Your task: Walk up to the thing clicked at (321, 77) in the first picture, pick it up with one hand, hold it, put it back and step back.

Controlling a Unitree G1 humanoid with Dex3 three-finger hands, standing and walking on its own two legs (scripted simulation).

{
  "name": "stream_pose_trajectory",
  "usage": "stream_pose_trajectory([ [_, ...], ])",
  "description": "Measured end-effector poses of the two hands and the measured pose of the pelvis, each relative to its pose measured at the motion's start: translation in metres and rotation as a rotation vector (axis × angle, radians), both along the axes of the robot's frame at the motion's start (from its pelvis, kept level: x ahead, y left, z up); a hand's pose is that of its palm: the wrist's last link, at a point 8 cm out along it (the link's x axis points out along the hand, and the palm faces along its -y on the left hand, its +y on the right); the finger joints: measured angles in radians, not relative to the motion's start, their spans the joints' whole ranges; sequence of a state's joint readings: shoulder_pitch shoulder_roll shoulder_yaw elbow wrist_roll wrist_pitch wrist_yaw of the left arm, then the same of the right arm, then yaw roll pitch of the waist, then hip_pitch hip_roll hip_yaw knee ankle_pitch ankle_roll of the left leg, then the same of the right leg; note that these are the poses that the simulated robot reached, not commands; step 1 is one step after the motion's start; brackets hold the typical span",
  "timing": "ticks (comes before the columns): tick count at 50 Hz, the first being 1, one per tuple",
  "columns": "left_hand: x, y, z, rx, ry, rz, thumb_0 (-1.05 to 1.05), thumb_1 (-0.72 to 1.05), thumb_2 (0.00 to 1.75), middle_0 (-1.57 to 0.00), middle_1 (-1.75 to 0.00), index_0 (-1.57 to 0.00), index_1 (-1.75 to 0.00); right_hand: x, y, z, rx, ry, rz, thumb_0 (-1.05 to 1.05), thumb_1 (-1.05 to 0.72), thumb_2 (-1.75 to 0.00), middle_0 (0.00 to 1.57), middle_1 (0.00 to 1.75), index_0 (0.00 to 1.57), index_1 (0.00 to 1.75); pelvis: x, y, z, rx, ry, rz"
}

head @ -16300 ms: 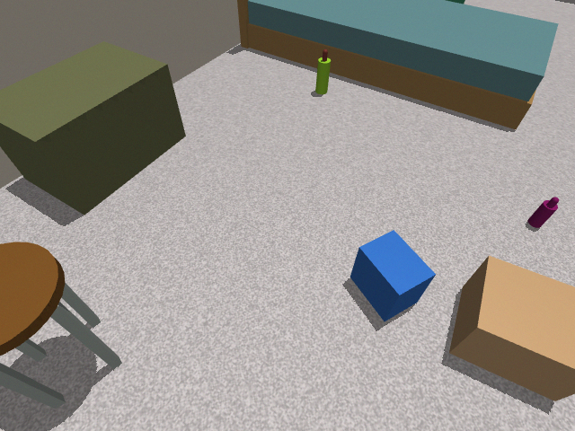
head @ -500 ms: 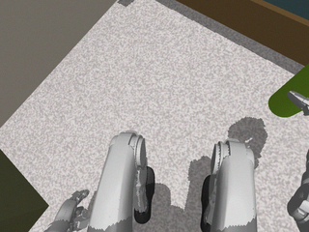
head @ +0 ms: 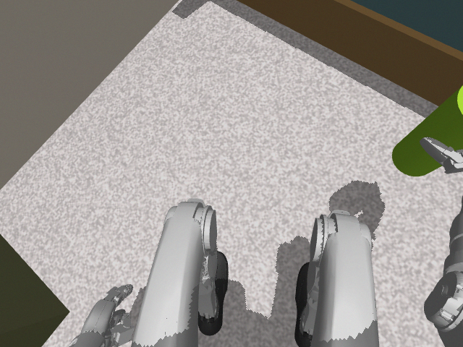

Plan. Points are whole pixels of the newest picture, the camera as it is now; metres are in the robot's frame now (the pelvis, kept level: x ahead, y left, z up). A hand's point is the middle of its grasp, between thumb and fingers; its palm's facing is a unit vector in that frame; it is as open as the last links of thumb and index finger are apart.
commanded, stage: lift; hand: right
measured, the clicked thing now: (456, 127) +0.45 -0.30 -0.03
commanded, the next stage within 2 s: none
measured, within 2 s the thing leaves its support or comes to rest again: neither
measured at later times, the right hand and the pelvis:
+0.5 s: hand out of the picture +0.42 -0.29 +0.07, palm faces +0.34 +0.94 -0.06, open 10.9 cm; pelvis +0.01 +0.00 +0.08, yaw -1 degrees
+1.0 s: hand out of the picture +0.39 -0.25 +0.23, palm faces +0.35 +0.93 -0.04, open 11.0 cm; pelvis +0.05 -0.01 +0.23, yaw -3 degrees
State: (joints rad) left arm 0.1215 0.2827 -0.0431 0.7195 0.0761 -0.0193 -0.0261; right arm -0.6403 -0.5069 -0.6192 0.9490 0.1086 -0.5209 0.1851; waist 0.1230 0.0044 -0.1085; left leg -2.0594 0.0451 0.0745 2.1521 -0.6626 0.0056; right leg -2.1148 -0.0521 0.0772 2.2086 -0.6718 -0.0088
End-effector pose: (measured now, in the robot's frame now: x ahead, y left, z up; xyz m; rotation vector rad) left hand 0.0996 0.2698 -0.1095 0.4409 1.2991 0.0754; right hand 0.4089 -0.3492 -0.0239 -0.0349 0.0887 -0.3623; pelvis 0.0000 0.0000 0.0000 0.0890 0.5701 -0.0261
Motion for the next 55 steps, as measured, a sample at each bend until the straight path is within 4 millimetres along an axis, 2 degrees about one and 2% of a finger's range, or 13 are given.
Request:
stream_pose_trajectory([
  [10,-0.002,-0.001,0.014,-0.004,-0.012,0.027,0.01,0.91,0.90,-0.20,-0.30,-0.21,-0.30,-0.011,0.006,0.019,-0.014,0.006,0.032,-0.05,0.55,-1.02,0.67,1.07,0.71,1.10,0.000,0.000,0.015,-0.004,0.002,-0.003],
  [20,0.019,-0.008,0.051,-0.019,-0.078,0.042,0.01,0.90,0.90,-0.20,-0.30,-0.21,-0.30,-0.021,0.011,0.066,-0.013,-0.003,0.021,-0.05,0.55,-1.02,0.66,1.08,0.70,1.11,0.006,-0.001,0.055,-0.006,0.011,-0.011],
  [28,0.046,-0.015,0.093,-0.041,-0.156,0.048,0.01,0.90,0.90,-0.20,-0.30,-0.21,-0.30,-0.030,0.020,0.117,-0.005,-0.003,0.015,-0.05,0.54,-1.03,0.65,1.09,0.69,1.12,0.014,-0.003,0.096,-0.009,-0.008,-0.015],
  [37,0.071,-0.027,0.150,-0.061,-0.239,0.055,0.01,0.89,0.90,-0.20,-0.30,-0.21,-0.30,-0.046,0.037,0.176,0.007,0.015,0.021,-0.05,0.54,-1.03,0.65,1.10,0.69,1.13,0.026,-0.006,0.150,-0.013,-0.060,-0.022],
  [47,0.088,-0.040,0.213,-0.083,-0.288,0.040,0.01,0.88,0.90,-0.20,-0.30,-0.21,-0.30,-0.058,0.054,0.244,0.016,0.018,0.003,-0.05,0.54,-1.03,0.65,1.09,0.69,1.12,0.043,-0.007,0.211,-0.025,-0.138,-0.037],
  [55,0.095,-0.043,0.251,-0.098,-0.317,0.032,0.01,0.88,0.90,-0.20,-0.30,-0.21,-0.30,-0.056,0.062,0.286,0.012,0.008,-0.009,-0.05,0.55,-1.03,0.66,1.09,0.70,1.12,0.052,-0.005,0.246,-0.037,-0.204,-0.046],
])
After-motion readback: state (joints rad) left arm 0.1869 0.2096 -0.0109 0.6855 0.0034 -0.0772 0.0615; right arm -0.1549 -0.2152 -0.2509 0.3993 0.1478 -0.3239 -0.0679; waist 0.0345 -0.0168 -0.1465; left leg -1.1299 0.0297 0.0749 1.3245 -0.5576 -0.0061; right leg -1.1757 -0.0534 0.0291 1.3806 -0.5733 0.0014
